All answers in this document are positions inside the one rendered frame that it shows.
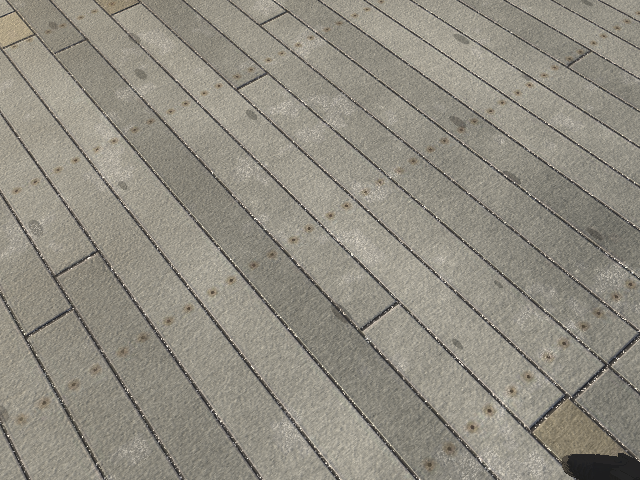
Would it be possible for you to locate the robot right hand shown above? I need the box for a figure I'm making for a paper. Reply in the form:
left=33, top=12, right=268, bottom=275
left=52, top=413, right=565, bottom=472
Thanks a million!
left=561, top=453, right=640, bottom=480

